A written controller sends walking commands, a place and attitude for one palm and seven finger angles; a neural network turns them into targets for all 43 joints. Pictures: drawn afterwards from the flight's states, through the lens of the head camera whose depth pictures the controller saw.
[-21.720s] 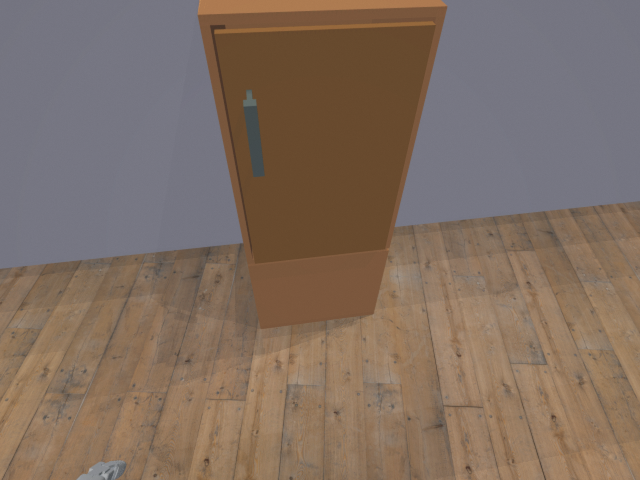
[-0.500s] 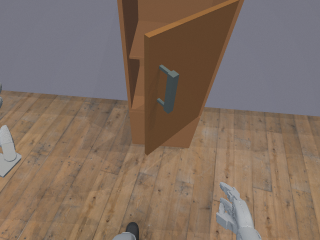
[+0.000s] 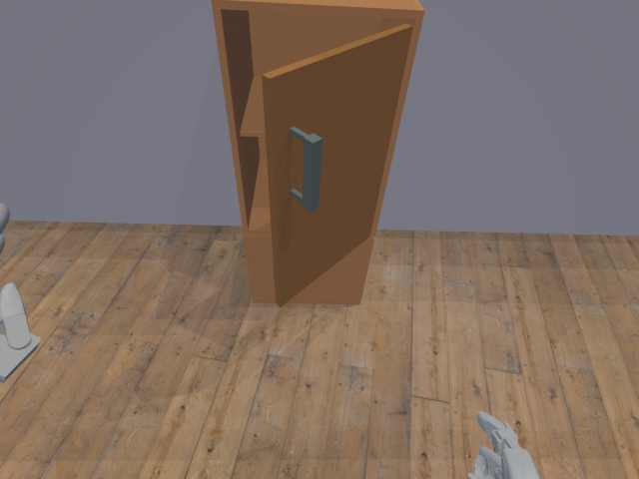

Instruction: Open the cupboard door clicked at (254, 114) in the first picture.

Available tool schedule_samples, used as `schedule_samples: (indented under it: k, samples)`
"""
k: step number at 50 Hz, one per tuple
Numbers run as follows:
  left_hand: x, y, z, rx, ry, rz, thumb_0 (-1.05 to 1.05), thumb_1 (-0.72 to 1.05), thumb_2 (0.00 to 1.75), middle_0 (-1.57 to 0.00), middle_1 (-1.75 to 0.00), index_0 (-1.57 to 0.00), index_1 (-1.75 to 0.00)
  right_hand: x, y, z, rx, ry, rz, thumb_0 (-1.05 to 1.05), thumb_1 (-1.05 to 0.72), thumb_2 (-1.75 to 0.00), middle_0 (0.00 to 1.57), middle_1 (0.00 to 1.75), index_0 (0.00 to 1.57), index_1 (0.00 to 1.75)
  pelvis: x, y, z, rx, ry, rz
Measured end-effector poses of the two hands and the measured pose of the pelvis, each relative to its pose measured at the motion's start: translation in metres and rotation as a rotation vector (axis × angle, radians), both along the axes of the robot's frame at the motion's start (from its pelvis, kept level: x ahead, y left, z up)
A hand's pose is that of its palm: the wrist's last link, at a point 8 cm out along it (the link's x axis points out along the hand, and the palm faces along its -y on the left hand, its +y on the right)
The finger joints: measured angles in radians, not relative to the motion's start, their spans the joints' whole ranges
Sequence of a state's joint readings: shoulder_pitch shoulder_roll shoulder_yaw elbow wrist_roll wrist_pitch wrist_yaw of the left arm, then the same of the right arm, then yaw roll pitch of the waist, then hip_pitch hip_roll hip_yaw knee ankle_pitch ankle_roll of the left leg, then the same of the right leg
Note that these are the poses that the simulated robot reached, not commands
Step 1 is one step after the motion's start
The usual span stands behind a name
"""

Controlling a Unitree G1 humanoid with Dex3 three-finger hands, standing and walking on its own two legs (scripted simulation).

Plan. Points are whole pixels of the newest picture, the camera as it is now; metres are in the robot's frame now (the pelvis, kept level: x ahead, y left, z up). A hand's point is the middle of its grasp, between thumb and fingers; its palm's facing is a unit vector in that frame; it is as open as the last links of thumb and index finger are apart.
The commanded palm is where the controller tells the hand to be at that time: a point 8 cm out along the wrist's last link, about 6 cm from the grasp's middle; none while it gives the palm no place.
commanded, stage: stop stepping back and stand still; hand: left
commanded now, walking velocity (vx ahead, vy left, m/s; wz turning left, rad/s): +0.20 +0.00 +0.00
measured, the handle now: (303, 170) +0.61 +0.04 +0.06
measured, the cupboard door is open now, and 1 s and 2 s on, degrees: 45 45 45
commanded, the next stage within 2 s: let the arm hang, fingers relaxed in 0.46 s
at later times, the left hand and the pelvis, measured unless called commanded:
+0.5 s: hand (12, 350) +0.19 +0.27 +0.17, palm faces +0.41 -0.75 -0.52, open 7.4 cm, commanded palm +0.12 +0.31 +0.18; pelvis -0.01 +0.01 +0.00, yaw +2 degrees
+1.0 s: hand out of the picture -0.04 +0.20 -0.17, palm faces +0.10 -0.97 -0.21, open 7.0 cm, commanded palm none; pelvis -0.02 +0.01 +0.01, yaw +4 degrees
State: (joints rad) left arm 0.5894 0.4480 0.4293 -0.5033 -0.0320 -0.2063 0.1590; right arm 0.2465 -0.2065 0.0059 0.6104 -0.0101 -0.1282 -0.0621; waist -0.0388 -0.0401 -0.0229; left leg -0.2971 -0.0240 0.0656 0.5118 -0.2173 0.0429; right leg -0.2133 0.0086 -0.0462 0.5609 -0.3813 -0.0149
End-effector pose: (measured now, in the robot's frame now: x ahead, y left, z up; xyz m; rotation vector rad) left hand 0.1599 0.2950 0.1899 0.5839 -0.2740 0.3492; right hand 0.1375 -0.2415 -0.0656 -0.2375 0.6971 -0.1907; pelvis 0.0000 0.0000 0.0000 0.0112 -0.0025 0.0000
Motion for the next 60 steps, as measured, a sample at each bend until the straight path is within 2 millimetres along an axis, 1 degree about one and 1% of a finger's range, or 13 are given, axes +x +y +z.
schedule_samples:
  k: [8,18,28,29,31,35,38,41,42,45,51,55,60]
  samples:
    - [-0.033,0.008,-0.002,-0.047,-0.018,0.094,0.01,0.89,0.9,-0.21,-0.31,-0.22,-0.3,-0.017,0.018,-0.017,0.05,0.085,0.061,0.01,-0.91,-0.9,0.2,0.3,0.2,0.3,-0.014,0.0,0.004,-0.006,0.006,-0.002]
    - [-0.014,0.023,-0.01,-0.055,-0.035,0.069,0.01,0.89,0.9,-0.21,-0.31,-0.21,-0.3,-0.006,0.027,-0.016,0.011,0.042,0.035,0.01,-0.91,-0.9,0.2,0.3,0.2,0.3,-0.012,0.016,-0.006,0.004,-0.018,0.021]
    - [-0.014,0.004,0.001,0.017,0.057,0.031,0.01,0.89,0.9,-0.21,-0.31,-0.21,-0.3,0.01,0.033,-0.019,0.094,0.033,0.081,0.01,-0.91,-0.9,0.2,0.3,0.2,0.3,-0.006,0.006,0.0,-0.025,0.004,0.024]
    - [-0.013,0.006,-0.007,0.023,0.09,0.031,0.01,0.89,0.9,-0.21,-0.31,-0.21,-0.3,0.011,0.031,-0.022,0.097,0.04,0.092,0.01,-0.91,-0.9,0.2,0.3,0.2,0.3,-0.006,0.007,-0.001,-0.025,0.013,0.03]
    - [-0.003,0.016,-0.051,-0.039,0.25,0.059,0.0,0.89,0.9,-0.2,-0.3,-0.21,-0.3,0.011,0.026,-0.036,0.099,0.093,0.109,0.01,-0.91,-0.9,0.2,0.3,0.2,0.3,-0.006,0.012,-0.004,-0.023,0.025,0.047]
    - [-0.008,0.023,-0.183,-0.308,0.7,0.176,0.0,0.9,0.9,-0.2,-0.3,-0.2,-0.3,-0.003,0.016,-0.062,0.072,0.234,0.099,0.01,-0.91,-0.9,0.2,0.3,0.2,0.29,-0.009,0.019,-0.012,-0.014,0.029,0.073]
    - [-0.046,-0.006,-0.268,-0.473,1.046,0.207,0.0,0.91,0.9,-0.19,-0.3,-0.2,-0.3,-0.026,0.013,-0.065,0.049,0.33,0.085,0.01,-0.91,-0.9,0.2,0.3,0.2,0.29,-0.012,0.018,-0.01,-0.004,0.016,0.065]
    - [-0.101,-0.048,-0.317,-0.594,1.319,0.191,0.01,0.91,0.9,-0.19,-0.3,-0.2,-0.29,-0.054,0.011,-0.062,0.034,0.427,0.053,0.01,-0.91,-0.9,0.2,0.3,0.2,0.29,-0.015,0.016,-0.005,-0.003,0.004,0.056]
    - [-0.118,-0.06,-0.326,-0.633,1.381,0.197,0.01,0.92,0.9,-0.19,-0.3,-0.2,-0.29,-0.064,0.011,-0.061,0.031,0.46,0.04,0.01,-0.91,-0.9,0.2,0.3,0.2,0.29,-0.016,0.015,-0.003,-0.003,0.001,0.055]
    - [-0.155,-0.054,-0.333,-0.678,1.441,0.295,-0.02,1.01,0.9,-0.2,-0.3,-0.21,-0.3,-0.094,0.013,-0.06,0.024,0.567,0.021,0.01,-0.91,-0.9,0.2,0.3,0.2,0.29,-0.019,0.012,0.002,-0.011,-0.006,0.063]
    - [-0.214,-0.041,-0.327,-0.67,1.582,0.386,-0.02,0.98,0.9,-0.2,-0.3,-0.21,-0.3,-0.142,0.027,-0.068,0.065,0.714,-0.001,0.01,-0.91,-0.9,0.2,0.3,0.2,0.29,-0.025,0.015,0.007,-0.021,-0.014,0.067]
    - [-0.237,-0.036,-0.32,-0.658,1.634,0.428,-0.01,0.95,0.9,-0.2,-0.3,-0.2,-0.3,-0.162,0.039,-0.073,0.105,0.756,-0.009,0.0,-0.91,-0.9,0.2,0.3,0.2,0.29,-0.028,0.018,0.009,-0.019,-0.016,0.064]
    - [-0.243,-0.036,-0.317,-0.654,1.642,0.437,0.0,0.92,0.9,-0.2,-0.3,-0.2,-0.3,-0.176,0.054,-0.078,0.144,0.772,-0.016,0.0,-0.91,-0.9,0.2,0.3,0.2,0.29,-0.031,0.022,0.01,-0.015,-0.019,0.058]
